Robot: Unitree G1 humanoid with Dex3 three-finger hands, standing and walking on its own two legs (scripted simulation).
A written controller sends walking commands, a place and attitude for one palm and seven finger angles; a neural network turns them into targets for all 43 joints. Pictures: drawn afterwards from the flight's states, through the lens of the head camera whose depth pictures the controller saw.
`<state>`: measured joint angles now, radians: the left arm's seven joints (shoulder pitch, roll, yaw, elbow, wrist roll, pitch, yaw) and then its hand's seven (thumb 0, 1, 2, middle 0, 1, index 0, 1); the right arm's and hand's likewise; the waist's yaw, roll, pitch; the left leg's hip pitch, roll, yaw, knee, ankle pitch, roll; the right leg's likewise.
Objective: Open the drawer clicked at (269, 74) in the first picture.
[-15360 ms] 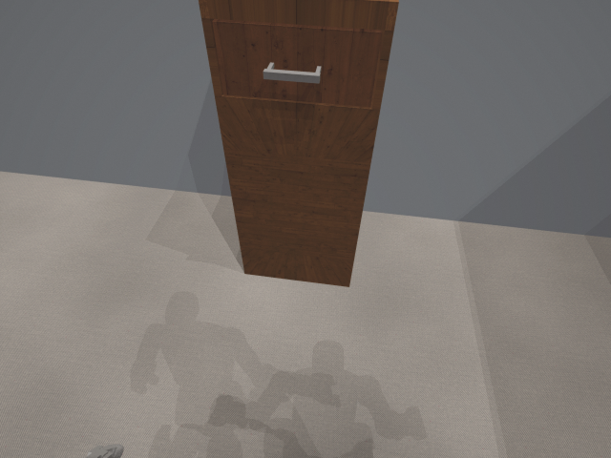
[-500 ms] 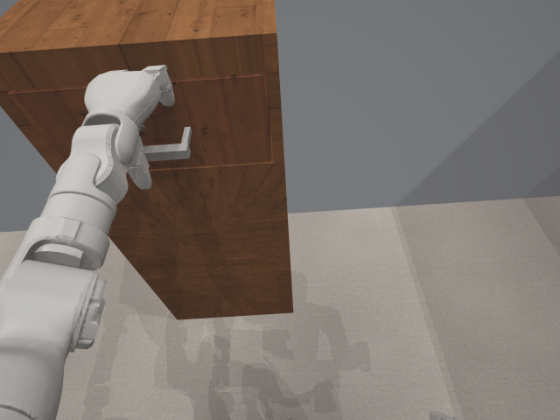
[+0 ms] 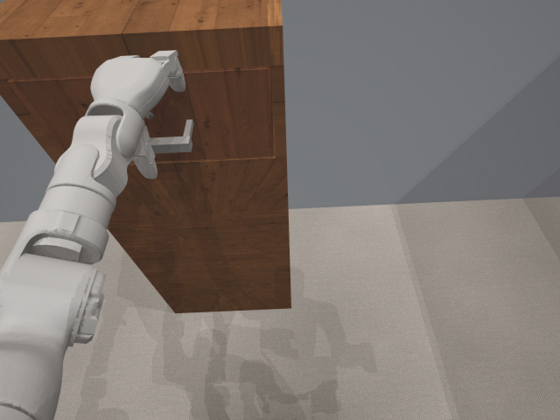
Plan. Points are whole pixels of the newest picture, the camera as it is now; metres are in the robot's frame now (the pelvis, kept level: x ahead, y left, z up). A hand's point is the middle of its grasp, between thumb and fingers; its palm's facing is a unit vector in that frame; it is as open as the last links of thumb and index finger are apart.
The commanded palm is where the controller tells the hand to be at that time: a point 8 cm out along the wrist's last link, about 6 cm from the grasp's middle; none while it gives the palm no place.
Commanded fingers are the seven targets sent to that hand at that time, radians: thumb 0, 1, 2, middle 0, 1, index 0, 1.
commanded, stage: move the hooked fingers above the handle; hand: left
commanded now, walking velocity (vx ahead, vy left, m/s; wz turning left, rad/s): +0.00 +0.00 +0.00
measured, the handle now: (152, 136) +0.53 +0.21 +0.11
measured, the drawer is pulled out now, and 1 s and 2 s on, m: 0.00 0.00 0.00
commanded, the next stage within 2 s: lower the fingers behind the handle in 1.40 s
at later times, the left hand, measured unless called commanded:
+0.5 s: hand (142, 136) +0.47 +0.20 +0.16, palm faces +0.02 -0.01 -1.00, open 13.8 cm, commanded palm +0.47 +0.22 +0.22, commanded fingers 0.00 -0.50 0.30 -0.30 -1.20 -0.30 -1.20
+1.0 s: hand (117, 153) +0.46 +0.24 +0.14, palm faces -0.12 +0.04 -0.99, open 13.8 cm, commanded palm +0.47 +0.22 +0.22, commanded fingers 0.00 -0.50 0.30 -0.30 -1.20 -0.30 -1.20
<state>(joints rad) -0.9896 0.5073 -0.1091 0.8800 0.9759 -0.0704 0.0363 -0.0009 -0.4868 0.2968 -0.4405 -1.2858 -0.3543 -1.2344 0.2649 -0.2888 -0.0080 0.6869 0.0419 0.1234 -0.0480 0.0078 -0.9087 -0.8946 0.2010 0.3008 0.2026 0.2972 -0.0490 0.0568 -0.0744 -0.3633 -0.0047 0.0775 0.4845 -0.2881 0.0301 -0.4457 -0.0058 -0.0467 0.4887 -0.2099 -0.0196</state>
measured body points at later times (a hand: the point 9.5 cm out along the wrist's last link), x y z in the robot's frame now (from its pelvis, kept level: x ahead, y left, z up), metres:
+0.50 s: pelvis +0.00 +0.00 +0.00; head +0.05 -0.01 +0.45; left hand +0.46 +0.20 +0.21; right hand +0.08 -0.28 -0.13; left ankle -0.04 +0.10 -0.74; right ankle +0.01 -0.11 -0.74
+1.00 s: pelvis -0.01 +0.00 +0.00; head +0.05 -0.01 +0.45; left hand +0.46 +0.23 +0.19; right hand +0.07 -0.27 -0.13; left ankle -0.04 +0.10 -0.74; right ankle +0.01 -0.11 -0.74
